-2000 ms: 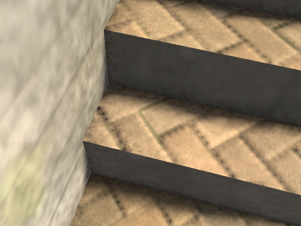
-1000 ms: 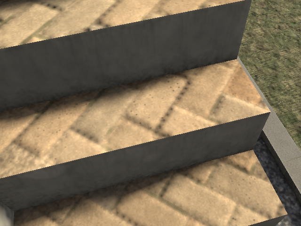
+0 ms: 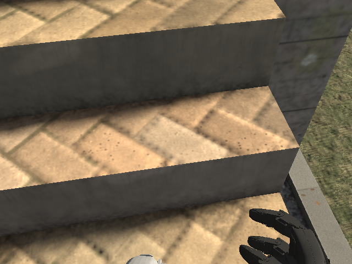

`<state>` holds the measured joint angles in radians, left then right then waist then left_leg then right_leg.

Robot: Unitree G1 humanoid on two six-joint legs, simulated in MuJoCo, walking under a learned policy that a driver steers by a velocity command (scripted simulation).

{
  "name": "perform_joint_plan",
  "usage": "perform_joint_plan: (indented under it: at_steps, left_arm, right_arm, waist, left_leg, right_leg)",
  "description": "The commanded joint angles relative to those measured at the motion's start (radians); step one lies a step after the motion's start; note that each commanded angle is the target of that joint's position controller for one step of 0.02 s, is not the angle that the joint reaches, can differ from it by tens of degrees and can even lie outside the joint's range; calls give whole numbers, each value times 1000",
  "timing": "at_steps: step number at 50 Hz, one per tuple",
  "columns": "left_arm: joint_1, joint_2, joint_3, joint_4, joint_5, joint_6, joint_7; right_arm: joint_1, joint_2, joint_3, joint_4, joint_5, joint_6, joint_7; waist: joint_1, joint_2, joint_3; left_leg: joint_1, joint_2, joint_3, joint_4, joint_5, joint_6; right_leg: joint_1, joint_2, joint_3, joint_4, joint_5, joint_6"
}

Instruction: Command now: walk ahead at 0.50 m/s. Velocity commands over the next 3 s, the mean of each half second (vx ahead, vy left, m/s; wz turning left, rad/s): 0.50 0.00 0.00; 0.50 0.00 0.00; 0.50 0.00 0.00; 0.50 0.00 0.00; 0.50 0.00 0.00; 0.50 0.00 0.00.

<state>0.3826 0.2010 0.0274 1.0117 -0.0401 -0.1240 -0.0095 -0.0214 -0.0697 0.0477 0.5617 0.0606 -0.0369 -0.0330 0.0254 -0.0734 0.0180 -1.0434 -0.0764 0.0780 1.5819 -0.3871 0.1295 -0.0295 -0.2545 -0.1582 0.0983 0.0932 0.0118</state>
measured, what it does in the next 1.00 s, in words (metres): steps to the left: left foot 0.23 m higher, then right foot 0.23 m lower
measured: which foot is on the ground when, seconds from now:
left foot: up 0.00-0.00, down 0.02-0.40, up 0.42-0.90, down 0.92-1.00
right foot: down 0.00-0.02, up 0.04-0.42, down 0.44-0.94, up 0.96-1.00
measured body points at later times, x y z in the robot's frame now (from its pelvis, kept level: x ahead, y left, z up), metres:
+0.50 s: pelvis -0.07 +0.00 -0.06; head -0.10 -0.01 +0.38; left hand -0.04 +0.22 -0.21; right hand +0.17 -0.22 -0.10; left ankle -0.03 +0.13 -0.44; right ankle -0.09 -0.09 -0.79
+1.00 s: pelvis -0.04 +0.20 -0.02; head -0.01 +0.20 +0.43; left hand -0.13 +0.39 -0.17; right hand +0.13 -0.03 -0.12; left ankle -0.01 +0.36 -0.57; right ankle -0.10 -0.05 -0.70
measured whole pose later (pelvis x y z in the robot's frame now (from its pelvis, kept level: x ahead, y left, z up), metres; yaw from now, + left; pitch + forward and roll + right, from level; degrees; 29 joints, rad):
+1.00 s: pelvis -0.04 +0.20 -0.02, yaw +3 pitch +10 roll +4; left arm 0.50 0.14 -0.02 1.05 0.10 -0.02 -0.15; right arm 0.17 -0.23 0.03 0.66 -0.05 0.00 0.07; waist -0.02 -0.08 -0.14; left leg -1.03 -0.06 -0.05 1.59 -0.79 0.00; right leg -0.53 -0.26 0.18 0.86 0.06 -0.08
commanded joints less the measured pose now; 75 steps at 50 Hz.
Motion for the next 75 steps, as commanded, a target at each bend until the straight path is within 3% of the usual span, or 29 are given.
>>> perform_joint_plan:
  at_steps: [1,2,6,17,20,22,24,25,27,31,38,39,44,47,48,50,52,54,58,60,64,65,67,68,69,71,72,74,75]
  left_arm:
    - [244,200,50,-98,-6,-12,-29]
    - [220,184,67,-124,24,-1,-59]
    - [-120,-113,-16,-350,136,23,-36]
    - [128,44,4,-247,81,109,-8]
    - [-32,-58,-36,-213,8,146,-2]
    - [-222,-54,-50,-215,97,98,-8]
    - [-104,177,2,-223,168,32,-37]
    - [-107,329,71,-253,130,0,-5]
    - [-101,217,63,-250,106,-55,43]
    - [61,185,69,-116,94,-75,16]
    - [89,154,78,-39,99,-52,24]
    - [137,78,23,-45,182,-6,-10]
    - [-21,298,46,-72,117,30,-92]
    - [-145,457,92,-95,176,66,-116]
    - [-74,274,54,-117,234,78,-154]
    - [-144,183,34,-143,92,103,-139]
    - [-23,97,6,-116,52,72,-88]
    - [-40,27,-29,-113,37,54,-60]
    - [-134,114,-32,-150,40,62,-13]
    - [-266,30,-4,-265,122,193,4]
    - [-228,-3,5,-281,111,216,-19]
    - [-165,221,29,-314,70,154,-62]
    - [-254,238,57,-292,116,152,-89]
    - [-301,195,50,-327,66,179,-113]
    - [-241,-54,-31,-303,-22,183,-69]
    - [-220,-45,-50,-260,101,124,-33]
    - [-145,154,16,-237,109,127,-6]
    - [-164,87,-3,-282,112,107,3]
    - [-121,294,39,-413,14,152,-44]
  right_arm:
    - [294,-238,-89,109,-67,13,-9]
    - [329,-339,-124,160,-95,38,-1]
    - [96,-217,-114,313,-90,25,-27]
    - [-161,-182,-117,188,-110,-41,-65]
    - [39,-98,-109,159,-51,35,-140]
    - [226,4,-103,123,-46,19,-127]
    - [128,-17,-87,-58,-62,-34,-139]
    - [-18,-90,-69,-118,-105,-33,-144]
    - [-333,-252,-101,-104,-116,-11,-125]
    - [-171,-122,-85,-14,-89,30,-28]
    - [-218,-60,-56,-77,-42,39,-33]
    - [-7,-145,-4,-39,-71,48,87]
    - [9,-228,-5,-154,-68,100,114]
    - [386,-329,-82,10,-57,80,96]
    - [746,-475,-123,177,-110,62,69]
    - [704,-531,-145,254,-145,21,111]
    - [331,-391,-129,228,-57,25,150]
    - [90,-228,-82,177,-65,17,157]
    - [190,-141,-39,271,-88,-32,126]
    - [194,-285,-109,250,-51,-26,-95]
    - [217,-312,-124,195,-83,-31,-74]
    - [185,-233,-73,196,-82,-112,41]
    - [194,-348,-134,108,-46,-128,84]
    - [257,-368,-151,175,-85,-87,124]
    - [165,-226,-115,84,-79,-11,-49]
    - [231,-129,-104,38,-70,33,-85]
    - [245,-95,-84,10,-56,32,-81]
    - [63,-71,-80,-14,-86,3,-60]
    - [403,-231,-119,206,-79,-63,123]
  waist:
    - [-23,107,-508]
    - [-18,359,-580]
    - [80,117,-89]
    - [171,206,-35]
    - [-4,-15,8]
    - [-155,-110,-144]
    - [-233,-61,-79]
    - [-167,-91,-45]
    - [34,126,21]
    - [62,136,100]
    - [56,-113,38]
    - [41,44,-62]
    - [-113,-235,-173]
    - [-327,-142,-407]
    - [-325,187,-504]
    - [-242,353,-307]
    - [-41,456,-205]
    - [3,256,-128]
    - [-61,151,-122]
    - [22,90,-79]
    - [62,118,-8]
    - [34,181,-78]
    - [38,61,-46]
    - [55,94,-29]
    - [56,250,-57]
    - [-4,-185,-100]
    - [-14,-394,-134]
    - [18,-169,-44]
    - [107,98,-2]
  left_leg:
    - [828,20,-392,-677,-373,62]
    - [851,137,-673,-862,-619,136]
    - [323,115,-592,-831,-660,88]
    - [-180,117,-366,-686,-446,65]
    - [25,-35,-156,-91,-440,30]
    - [130,-248,-129,871,-183,-27]
    - [-248,-68,-209,1154,-195,-103]
    - [-525,64,-342,1101,-135,-110]
    - [-686,107,-381,1060,-69,-125]
    - [-419,110,-209,774,-8,-87]
    - [-482,232,-120,800,-140,-53]
    - [-535,189,-300,665,-249,99]
    - [61,52,-112,83,-532,-14]
    - [561,-44,-245,-597,18,-36]
    - [935,157,-932,-803,118,140]
    - [676,220,-958,-914,-111,41]
    - [491,179,-525,-770,-120,130]
    - [315,190,-511,-778,-174,112]
    - [384,283,-656,-797,-205,114]
    - [502,416,-737,-964,-230,30]
    - [510,339,-394,-895,-266,-30]
    - [586,216,-220,-721,-191,-67]
    - [230,127,-71,-735,-87,-77]
    - [78,114,-153,-671,-74,-16]
    - [306,202,-194,-709,18,39]
    - [207,0,-72,60,-83,-104]
    - [24,-26,-61,370,31,-153]
    - [-12,26,-199,530,237,-105]
    - [-161,-51,-484,644,502,-56]
  right_leg:
    - [-137,86,104,599,798,-145]
    - [-255,209,149,972,0,-114]
    - [-736,371,425,1681,-231,-117]
    - [-218,219,167,899,-299,-187]
    - [-192,179,-40,155,148,-242]
    - [-326,181,-1,232,311,-150]
    - [-135,-137,330,313,422,-237]
    - [7,-363,570,195,-139,-303]
    - [105,-370,843,-11,-617,-332]
    - [-32,-166,466,62,-600,-245]
    - [-12,-135,275,9,-625,-212]
    - [-131,-153,350,67,-561,-149]
    - [-405,-198,261,-108,-371,-229]
    - [-373,-75,136,461,574,-155]
    - [-888,120,244,830,56,-115]
    - [-968,247,468,1465,166,-156]
    - [-1000,227,321,1836,10,-144]
    - [-959,225,289,1946,-157,-119]
    - [-1134,221,432,1982,-405,-72]
    - [-1006,255,482,2026,-339,-23]
    - [-962,292,361,1778,-434,-29]
    - [-1100,150,276,1424,-178,24]
    - [-579,199,-88,1038,-252,68]
    - [-343,197,-9,761,-288,43]
    - [-278,188,107,503,-668,-88]
    - [-143,208,205,440,-214,-136]
    - [-226,49,581,550,-72,-194]
    - [-359,9,598,496,-441,-208]
    - [-483,-27,1071,520,-432,-420]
